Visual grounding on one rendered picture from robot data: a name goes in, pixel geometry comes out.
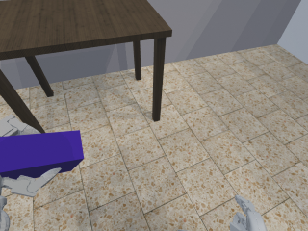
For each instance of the left robot hand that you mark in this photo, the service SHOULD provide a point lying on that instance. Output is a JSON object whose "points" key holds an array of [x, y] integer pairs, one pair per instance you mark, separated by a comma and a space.
{"points": [[23, 185]]}

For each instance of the right robot hand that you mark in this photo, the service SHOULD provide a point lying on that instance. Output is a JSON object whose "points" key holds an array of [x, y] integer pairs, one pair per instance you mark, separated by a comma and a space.
{"points": [[253, 220]]}

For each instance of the sponge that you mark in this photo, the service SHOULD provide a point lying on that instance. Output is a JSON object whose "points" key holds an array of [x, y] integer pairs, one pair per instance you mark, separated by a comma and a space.
{"points": [[34, 154]]}

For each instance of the table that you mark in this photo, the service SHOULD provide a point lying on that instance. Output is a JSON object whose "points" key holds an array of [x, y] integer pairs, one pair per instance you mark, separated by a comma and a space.
{"points": [[37, 27]]}

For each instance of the left robot forearm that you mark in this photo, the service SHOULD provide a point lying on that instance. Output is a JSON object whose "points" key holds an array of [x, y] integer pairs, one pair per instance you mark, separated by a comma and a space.
{"points": [[4, 217]]}

